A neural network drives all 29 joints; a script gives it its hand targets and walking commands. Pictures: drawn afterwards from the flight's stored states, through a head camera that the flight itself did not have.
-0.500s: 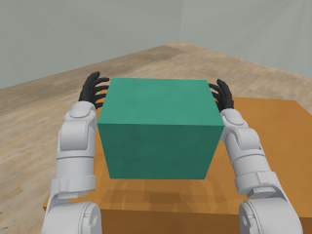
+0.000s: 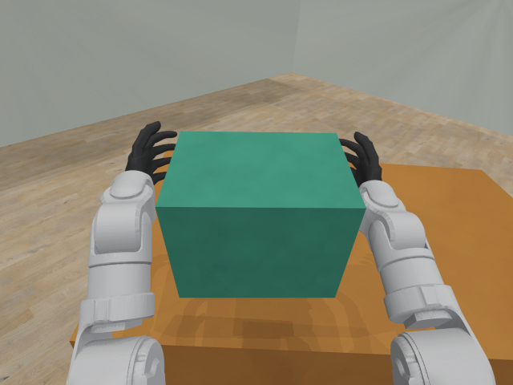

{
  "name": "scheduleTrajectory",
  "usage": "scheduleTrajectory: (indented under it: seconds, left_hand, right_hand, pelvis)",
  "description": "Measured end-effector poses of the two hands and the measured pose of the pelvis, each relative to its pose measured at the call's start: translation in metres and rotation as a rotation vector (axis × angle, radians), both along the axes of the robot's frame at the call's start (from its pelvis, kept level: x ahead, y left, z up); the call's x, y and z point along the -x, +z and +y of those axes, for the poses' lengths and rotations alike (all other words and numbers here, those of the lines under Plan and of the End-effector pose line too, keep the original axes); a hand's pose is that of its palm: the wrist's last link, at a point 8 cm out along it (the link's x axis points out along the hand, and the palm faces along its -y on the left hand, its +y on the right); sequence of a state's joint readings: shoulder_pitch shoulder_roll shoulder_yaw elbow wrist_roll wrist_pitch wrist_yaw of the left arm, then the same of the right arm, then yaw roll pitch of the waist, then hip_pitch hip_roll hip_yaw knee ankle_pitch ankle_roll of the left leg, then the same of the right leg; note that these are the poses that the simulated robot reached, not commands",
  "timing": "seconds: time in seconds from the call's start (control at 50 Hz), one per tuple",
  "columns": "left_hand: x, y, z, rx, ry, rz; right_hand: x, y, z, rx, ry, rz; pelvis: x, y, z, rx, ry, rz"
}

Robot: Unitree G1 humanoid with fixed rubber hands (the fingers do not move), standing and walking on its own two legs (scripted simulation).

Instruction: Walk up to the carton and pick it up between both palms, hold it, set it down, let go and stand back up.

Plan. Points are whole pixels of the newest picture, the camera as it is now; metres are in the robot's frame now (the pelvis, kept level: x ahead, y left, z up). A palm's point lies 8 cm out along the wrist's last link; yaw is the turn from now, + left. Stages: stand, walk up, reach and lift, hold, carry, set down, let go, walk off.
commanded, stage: hold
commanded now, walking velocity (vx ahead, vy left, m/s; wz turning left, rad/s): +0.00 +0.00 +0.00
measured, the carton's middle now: (258, 215) +0.34 -0.01 +0.17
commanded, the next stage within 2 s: set down in 0.66 s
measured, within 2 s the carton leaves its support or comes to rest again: neither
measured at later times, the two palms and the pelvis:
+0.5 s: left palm (148, 173) +0.36 +0.15 +0.23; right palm (368, 182) +0.36 -0.18 +0.22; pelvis +0.00 +0.00 +0.00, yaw +0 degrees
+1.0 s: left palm (144, 148) +0.37 +0.16 +0.26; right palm (374, 166) +0.35 -0.17 +0.25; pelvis +0.00 +0.01 +0.00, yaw +0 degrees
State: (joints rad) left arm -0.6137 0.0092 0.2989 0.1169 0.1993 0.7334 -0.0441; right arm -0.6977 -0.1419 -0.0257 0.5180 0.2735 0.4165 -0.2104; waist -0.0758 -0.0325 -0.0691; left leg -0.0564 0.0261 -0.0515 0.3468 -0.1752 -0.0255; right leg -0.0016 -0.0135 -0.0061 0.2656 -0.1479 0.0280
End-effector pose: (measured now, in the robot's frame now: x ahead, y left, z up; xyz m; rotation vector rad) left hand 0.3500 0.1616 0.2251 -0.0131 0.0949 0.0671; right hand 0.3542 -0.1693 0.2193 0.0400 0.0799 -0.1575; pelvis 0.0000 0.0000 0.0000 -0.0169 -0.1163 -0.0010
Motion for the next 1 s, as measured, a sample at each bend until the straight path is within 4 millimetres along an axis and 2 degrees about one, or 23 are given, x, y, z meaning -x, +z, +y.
scheduleTrajectory:
  seconds: [0.2,0.44,0.72,0.8,0.94,1.0]
  left_hand:
    - [-0.004,0.003,-0.003,-0.014,-0.002,0.006]
    - [-0.007,0.001,-0.008,-0.017,0.006,0.009]
    - [-0.005,0.0,-0.004,-0.005,0.0,0.008]
    - [-0.007,0.007,-0.004,-0.02,-0.023,-0.003]
    - [-0.013,0.032,-0.007,-0.002,-0.055,-0.097]
    - [-0.017,0.034,-0.004,-0.01,-0.063,-0.115]
  right_hand:
    - [-0.002,-0.002,-0.002,-0.007,-0.001,0.005]
    - [-0.007,-0.004,-0.007,0.005,0.008,0.009]
    - [-0.004,0.0,-0.003,0.013,0.006,0.011]
    - [0.0,0.006,-0.004,0.034,-0.014,0.004]
    - [0.003,0.031,-0.006,0.002,-0.052,-0.1]
    - [0.001,0.032,-0.004,-0.011,-0.062,-0.131]
  pelvis:
    - [0.004,0.0,0.001,-0.001,-0.009,0.014]
    - [-0.001,0.0,-0.004,0.0,-0.004,0.016]
    - [-0.003,0.0,-0.004,0.0,0.008,-0.001]
    - [-0.002,0.0,-0.002,0.002,0.015,-0.007]
    - [0.001,0.0,0.004,-0.005,0.0,-0.013]
    - [0.001,0.001,0.006,-0.01,-0.007,-0.031]
